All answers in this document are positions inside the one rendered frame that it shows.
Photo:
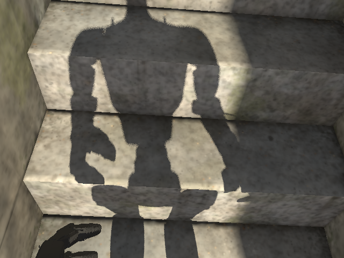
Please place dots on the left robot hand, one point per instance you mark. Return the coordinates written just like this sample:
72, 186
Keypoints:
67, 236

